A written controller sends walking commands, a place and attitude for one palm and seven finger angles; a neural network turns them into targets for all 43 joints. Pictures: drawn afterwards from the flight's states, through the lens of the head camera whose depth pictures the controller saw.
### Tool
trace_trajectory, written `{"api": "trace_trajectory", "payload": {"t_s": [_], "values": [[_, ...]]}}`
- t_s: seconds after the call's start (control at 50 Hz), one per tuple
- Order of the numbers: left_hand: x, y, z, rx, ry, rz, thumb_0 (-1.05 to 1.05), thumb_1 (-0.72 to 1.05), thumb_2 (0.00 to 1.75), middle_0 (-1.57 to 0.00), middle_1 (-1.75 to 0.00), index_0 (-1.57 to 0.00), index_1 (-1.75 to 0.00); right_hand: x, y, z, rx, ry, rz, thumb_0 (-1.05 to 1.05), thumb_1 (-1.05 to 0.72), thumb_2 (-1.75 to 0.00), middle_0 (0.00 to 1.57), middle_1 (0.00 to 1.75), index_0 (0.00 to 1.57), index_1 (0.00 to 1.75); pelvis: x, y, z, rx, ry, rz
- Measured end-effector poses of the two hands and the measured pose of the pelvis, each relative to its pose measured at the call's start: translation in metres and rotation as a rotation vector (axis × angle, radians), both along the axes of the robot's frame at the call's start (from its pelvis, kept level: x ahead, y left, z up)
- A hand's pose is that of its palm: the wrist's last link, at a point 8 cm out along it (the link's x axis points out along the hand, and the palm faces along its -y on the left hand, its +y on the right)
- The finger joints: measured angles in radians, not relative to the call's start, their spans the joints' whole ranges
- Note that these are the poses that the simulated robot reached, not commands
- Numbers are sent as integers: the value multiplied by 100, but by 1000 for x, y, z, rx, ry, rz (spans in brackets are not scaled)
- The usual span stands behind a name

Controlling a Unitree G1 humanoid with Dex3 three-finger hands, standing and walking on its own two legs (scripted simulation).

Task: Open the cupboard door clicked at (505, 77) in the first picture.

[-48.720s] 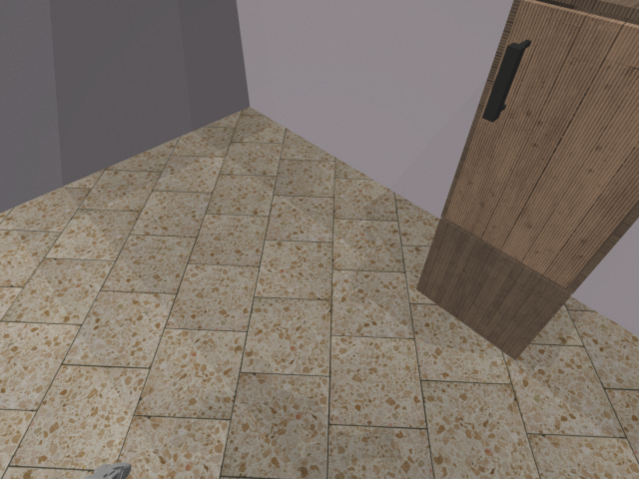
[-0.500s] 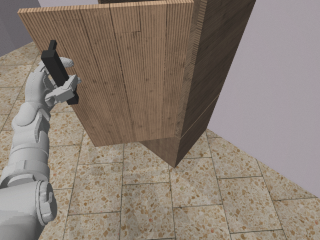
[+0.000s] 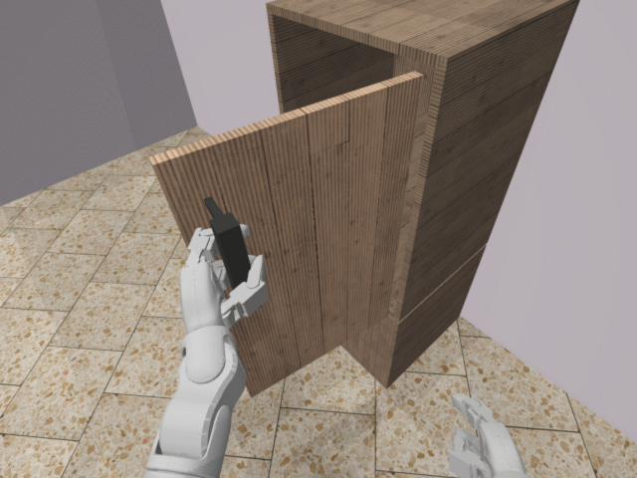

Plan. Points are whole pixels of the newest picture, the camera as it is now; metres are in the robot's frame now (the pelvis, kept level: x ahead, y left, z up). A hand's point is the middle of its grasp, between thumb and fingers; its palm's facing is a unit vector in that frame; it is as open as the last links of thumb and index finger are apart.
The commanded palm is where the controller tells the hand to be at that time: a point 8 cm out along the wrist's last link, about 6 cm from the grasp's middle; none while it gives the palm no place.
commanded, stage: pull the door open along its arc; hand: left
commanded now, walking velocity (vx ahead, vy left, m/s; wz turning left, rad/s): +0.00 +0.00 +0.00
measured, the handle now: (231, 256) +0.36 +0.13 +0.12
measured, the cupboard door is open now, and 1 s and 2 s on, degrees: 80 90 90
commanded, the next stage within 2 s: open thumb and fingers to let go in 0.14 s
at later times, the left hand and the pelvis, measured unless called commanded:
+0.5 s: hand (280, 308) +0.28 +0.06 +0.12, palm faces +0.31 -0.95 -0.01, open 7.8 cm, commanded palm +0.23 +0.10 +0.12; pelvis -0.01 -0.01 +0.00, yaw +3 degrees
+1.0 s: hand (281, 310) +0.28 +0.06 +0.12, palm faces +0.27 -0.96 -0.02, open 14.9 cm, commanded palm +0.24 +0.10 +0.12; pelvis -0.04 +0.01 +0.00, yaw +2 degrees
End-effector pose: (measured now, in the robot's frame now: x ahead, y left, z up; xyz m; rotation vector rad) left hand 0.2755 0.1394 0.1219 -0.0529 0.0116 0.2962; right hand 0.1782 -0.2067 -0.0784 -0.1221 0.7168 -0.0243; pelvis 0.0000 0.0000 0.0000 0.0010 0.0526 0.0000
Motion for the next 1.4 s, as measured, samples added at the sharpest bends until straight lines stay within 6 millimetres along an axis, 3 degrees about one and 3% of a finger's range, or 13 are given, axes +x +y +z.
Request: {"api": "trace_trajectory", "payload": {"t_s": [0.18, 0.42, 0.54, 0.76, 0.88, 1.08, 1.2, 1.32, 1.4], "values": [[-37, -38, 2, 39, 14, -52, 3, 60, 66, -29, -130, -30, -131, 4, -1, 3, 3, 13, 16, 1, -91, -90, 21, 30, 20, 30, 3, -12, 2, -1, -54, 8], [-35, -39, 2, 54, 23, 15, 1, 51, 73, -34, -131, -35, -132, -4, -11, -8, -55, 83, 45, 1, -91, -90, 20, 30, 20, 30, -9, -15, 3, 0, -76, 45], [-35, -35, 1, 56, 18, 15, 1, 31, 65, -35, -129, -37, -129, -9, -3, -6, -50, 74, 45, 1, -91, -90, 20, 30, 20, 30, -14, -12, 4, 0, -83, 45], [-35, -33, 1, 63, 13, -15, 1, -27, 40, -32, -121, -33, -121, -22, 16, -3, -36, 63, 44, 1, -91, -90, 20, 30, 20, 30, -25, 2, 4, -5, -99, 37], [-35, -33, 1, 63, 12, -25, 0, -43, 33, -29, -105, -30, -106, -30, 24, -4, -31, 72, 46, 1, -91, -90, 20, 30, 20, 30, -31, 9, 3, -8, -103, 33], [-33, -39, 1, 85, 13, -28, -1, -49, 31, -25, -64, -24, -64, -40, 32, -9, -28, 104, 54, 1, -91, -90, 20, 30, 20, 30, -40, 15, 1, -8, -100, 33], [-33, -37, 1, 91, 14, -20, -1, -50, 30, -33, -53, -29, -58, -45, 34, -13, -35, 122, 67, 1, -91, -90, 20, 30, 20, 30, -46, 15, 0, -5, -101, 42], [-32, -17, -1, 217, -40, -340, -1, -50, 30, -27, -41, -17, -45, -55, 28, -12, -55, 98, 58, 1, -91, -90, 21, 30, 20, 30, -51, 14, -1, 3, -106, 54], [-30, -12, 0, 144, -23, -471, -1, -50, 30, -21, -36, -13, -38, -59, 24, -12, -54, 60, 42, 1, -91, -90, 21, 30, 20, 30, -53, 15, -2, 3, -110, 55]]}}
